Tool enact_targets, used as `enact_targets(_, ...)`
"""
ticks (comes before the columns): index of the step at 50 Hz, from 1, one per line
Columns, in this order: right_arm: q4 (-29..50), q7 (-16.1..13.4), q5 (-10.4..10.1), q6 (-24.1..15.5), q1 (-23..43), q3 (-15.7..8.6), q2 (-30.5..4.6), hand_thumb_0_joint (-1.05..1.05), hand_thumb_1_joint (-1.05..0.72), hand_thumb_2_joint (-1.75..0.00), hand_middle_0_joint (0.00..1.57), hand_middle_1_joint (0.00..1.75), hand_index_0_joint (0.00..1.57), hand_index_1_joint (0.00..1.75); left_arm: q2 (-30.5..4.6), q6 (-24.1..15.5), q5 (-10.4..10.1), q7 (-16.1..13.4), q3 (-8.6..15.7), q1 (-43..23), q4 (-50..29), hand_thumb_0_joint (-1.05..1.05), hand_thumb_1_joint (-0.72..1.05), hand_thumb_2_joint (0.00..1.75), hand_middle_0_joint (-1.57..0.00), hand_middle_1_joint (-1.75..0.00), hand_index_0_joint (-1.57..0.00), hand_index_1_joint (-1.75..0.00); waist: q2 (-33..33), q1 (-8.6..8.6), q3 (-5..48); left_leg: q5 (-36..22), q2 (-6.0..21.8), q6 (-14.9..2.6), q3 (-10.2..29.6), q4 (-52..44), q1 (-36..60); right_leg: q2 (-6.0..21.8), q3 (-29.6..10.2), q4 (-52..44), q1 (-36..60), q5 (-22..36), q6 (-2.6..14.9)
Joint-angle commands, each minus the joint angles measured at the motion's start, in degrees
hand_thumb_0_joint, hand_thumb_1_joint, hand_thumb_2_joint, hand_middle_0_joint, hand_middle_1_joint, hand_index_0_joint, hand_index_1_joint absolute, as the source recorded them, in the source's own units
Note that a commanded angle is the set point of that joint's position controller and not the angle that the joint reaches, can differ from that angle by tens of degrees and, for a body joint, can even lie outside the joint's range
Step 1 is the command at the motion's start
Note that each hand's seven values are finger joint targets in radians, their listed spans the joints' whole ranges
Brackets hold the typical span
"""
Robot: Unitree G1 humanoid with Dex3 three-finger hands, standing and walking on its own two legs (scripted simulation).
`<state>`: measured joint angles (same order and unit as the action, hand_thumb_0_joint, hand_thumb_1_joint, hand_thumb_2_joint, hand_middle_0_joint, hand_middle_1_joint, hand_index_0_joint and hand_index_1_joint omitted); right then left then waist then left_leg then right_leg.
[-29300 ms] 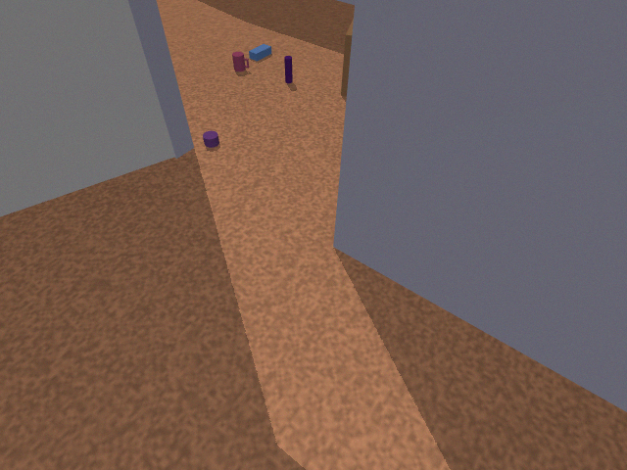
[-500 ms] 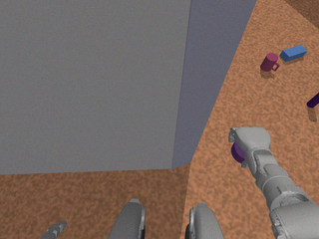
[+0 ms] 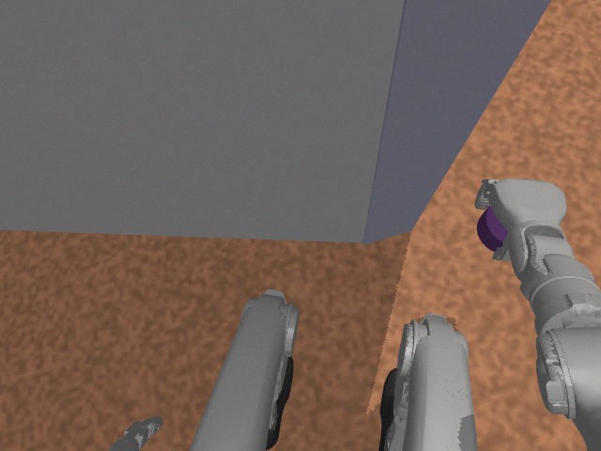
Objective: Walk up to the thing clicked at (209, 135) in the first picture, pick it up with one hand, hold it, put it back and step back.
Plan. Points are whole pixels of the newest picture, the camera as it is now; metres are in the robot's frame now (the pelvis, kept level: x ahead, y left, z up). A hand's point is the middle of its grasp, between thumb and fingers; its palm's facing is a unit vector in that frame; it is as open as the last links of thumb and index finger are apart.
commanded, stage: crouch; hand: right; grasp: from above
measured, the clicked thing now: (509, 225) +0.46 -0.24 -0.18
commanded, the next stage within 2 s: lower in 1.04 s
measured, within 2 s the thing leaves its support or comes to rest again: neither
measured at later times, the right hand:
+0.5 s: hand (489, 226) +0.48 -0.23 -0.24, palm faces -0.46 +0.03 -0.89, open 9.5 cm
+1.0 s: hand (480, 228) +0.49 -0.23 -0.29, palm faces -0.45 +0.03 -0.89, open 9.5 cm
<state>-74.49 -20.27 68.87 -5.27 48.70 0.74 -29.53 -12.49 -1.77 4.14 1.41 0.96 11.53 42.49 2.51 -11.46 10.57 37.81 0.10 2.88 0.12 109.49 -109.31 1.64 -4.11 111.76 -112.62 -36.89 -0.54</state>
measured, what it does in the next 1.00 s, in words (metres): lowers itself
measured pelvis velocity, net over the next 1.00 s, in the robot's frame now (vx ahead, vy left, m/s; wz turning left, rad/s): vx -0.01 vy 0.00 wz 0.08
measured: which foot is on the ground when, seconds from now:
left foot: down 0.00-1.00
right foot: down 0.00-1.00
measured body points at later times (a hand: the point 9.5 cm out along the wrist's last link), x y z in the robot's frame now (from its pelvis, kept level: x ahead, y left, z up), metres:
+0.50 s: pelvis -0.01 +0.00 -0.09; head +0.23 -0.04 +0.29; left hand +0.03 +0.28 -0.20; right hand +0.50 -0.23 -0.19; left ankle +0.08 +0.14 -0.43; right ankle +0.08 -0.12 -0.43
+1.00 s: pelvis -0.01 +0.00 -0.13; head +0.23 -0.04 +0.24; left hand +0.00 +0.27 -0.23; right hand +0.51 -0.23 -0.24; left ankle +0.08 +0.14 -0.43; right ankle +0.08 -0.12 -0.43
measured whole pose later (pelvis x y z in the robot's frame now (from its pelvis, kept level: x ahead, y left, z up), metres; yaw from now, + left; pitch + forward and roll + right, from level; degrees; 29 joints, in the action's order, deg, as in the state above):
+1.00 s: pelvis -0.01 +0.00 -0.13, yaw +4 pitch +34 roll +8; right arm -88.4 -22.1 71.8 -8.2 61.6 -2.5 -41.6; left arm -14.7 -2.0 7.9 6.0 -5.4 10.0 42.2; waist -0.1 -16.4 2.9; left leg 38.6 -2.2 3.5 -2.3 132.1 -128.3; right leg 1.2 -9.2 136.4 -132.8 -38.4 -1.6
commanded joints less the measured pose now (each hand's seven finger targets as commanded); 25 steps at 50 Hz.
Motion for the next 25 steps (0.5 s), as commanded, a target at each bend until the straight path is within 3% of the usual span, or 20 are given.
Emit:
enact_targets(1,10.51,-3.91,0.4,0.22,24.93,-3.46,-15.22,0.0,-0.56,-0.83,0.89,0.81,0.93,0.77,-13.54,-1.79,1.0,0.32,4.16,10.91,-1.75,0.0,0.9,0.9,-0.2,-0.3,-0.2,-0.3,12.28,-0.78,42.68,-15.93,-1.15,-4.95,-5.32,-8.59,13.49,-1.09,1.35,-8.85,33.13,15.89,1.0)
enact_targets(6,5.72,-3.73,0.08,1.42,23.64,-3.19,-15.25,0.0,-0.59,-0.81,0.91,0.82,0.96,0.77,-13.01,-1.47,1.74,1.46,4.15,10.57,-1.1,0.0,0.9,0.9,-0.2,-0.3,-0.2,-0.3,11.21,-0.94,38.73,-15.32,-1.58,-4.71,-5.4,-6.66,12.48,-1.02,2.58,-5.13,27.33,13.92,1.36)
enact_targets(8,7.79,-3.16,-0.27,1.37,26.24,-3.2,-16.01,0.0,-0.59,-0.86,0.93,0.82,0.96,0.79,-12.96,-1.32,1.81,1.61,4.38,9.93,-1.23,0.0,0.9,0.9,-0.2,-0.3,-0.2,-0.3,13.09,-0.69,40.94,-14.75,-1.81,-4.86,-5.31,-5.17,12.01,-1.0,2.84,-3.79,26.89,13.26,1.26)
enact_targets(11,5.95,-2.17,-0.35,1.22,26.27,-2.32,-15.29,0.0,-0.6,-0.85,0.93,0.82,0.97,0.78,-13.05,-0.96,2.07,1.93,4.28,9.89,-1.19,0.0,0.9,0.9,-0.2,-0.3,-0.2,-0.3,11.05,-2.09,38.6,-14.18,-2.05,-4.55,-5.57,-4.13,11.35,-0.88,2.82,-1.61,23.36,11.86,1.54)
enact_targets(12,5.91,-1.96,-0.5,1.01,26.58,-2.85,-16.77,0.0,-0.6,-0.83,0.93,0.81,0.97,0.77,-13.11,-0.85,1.93,1.92,4.21,9.77,-1.1,0.0,0.9,0.9,-0.2,-0.3,-0.2,-0.3,10.51,-1.67,38.26,-14.56,-2.24,-4.5,-5.45,-3.72,11.32,-0.78,2.9,-0.78,22.24,11.99,1.68)
enact_targets(14,6.29,-1.43,-0.91,0.41,28.52,-2.82,-16.87,0.0,-0.6,-0.87,0.93,0.83,0.96,0.79,-13.22,-0.69,2.24,2.2,4.16,9.96,-1.15,0.0,0.9,0.9,-0.2,-0.3,-0.2,-0.3,9.43,-2.62,37.83,-15.08,-2.27,-4.16,-5.23,-3.05,11.59,-0.74,3.05,0.95,20.1,11.82,1.98)
enact_targets(18,3.81,-1.03,0.26,-0.62,27.73,-4.12,-20.47,0.0,-0.6,-0.83,0.92,0.83,0.97,0.78,-13.7,-0.22,2.36,2.8,3.36,9.92,-1.3,0.0,0.9,0.9,-0.2,-0.3,-0.2,-0.3,9.61,-2.13,37.05,-15.69,-2.54,-4.16,-5.48,-0.58,11.81,-0.73,3.14,2.9,16.96,12.64,1.99)
enact_targets(21,2.19,-1.11,0.93,-1.38,28.07,-3.94,-19.8,0.0,-0.59,-0.81,0.93,0.8,0.97,0.76,-13.96,0.03,2.57,3.05,2.97,9.92,-1.17,0.0,0.91,0.9,-0.2,-0.3,-0.2,-0.3,10.94,-2.12,35.74,-14.01,-2.68,-4.54,-6.06,0.94,8.53,-0.79,2.87,3.62,16.68,11.42,1.77)
enact_targets(22,4.23,-1.29,1.01,-1.8,30.55,-4.27,-21.27,0.0,-0.6,-0.77,0.91,0.8,0.96,0.75,-14.04,0.07,2.46,3.07,3.04,9.4,-1.35,0.0,0.9,0.9,-0.2,-0.3,-0.2,-0.3,12.8,-1.75,37.15,-13.35,-2.86,-4.87,-6.35,1.87,7.64,-0.72,2.8,3.69,16.75,11.03,1.62)
enact_targets(23,1.42,-1.55,1.42,-1.61,28.3,-4.15,-20.61,0.0,-0.59,-0.77,0.91,0.8,0.96,0.75,-14.13,0.1,2.5,3.18,2.77,9.6,-1.31,0.0,0.9,0.9,-0.2,-0.3,-0.2,-0.3,13.21,-1.81,35.7,-12.72,-2.68,-5.01,-6.66,2.48,6.39,-0.85,2.62,3.55,17.14,10.74,1.37)
enact_targets(25,-0.07,-1.91,1.92,-1.66,28.65,-3.8,-20.49,0.0,-0.6,-0.79,0.91,0.81,0.96,0.76,-14.59,0.19,2.65,3.4,2.4,9.8,-1.4,0.0,0.9,0.9,-0.2,-0.3,-0.2,-0.3,12.45,-2.6,34.89,-12.43,-2.85,-5.0,-7.24,3.27,5.25,-0.75,2.29,4.37,16.82,10.26,1.46)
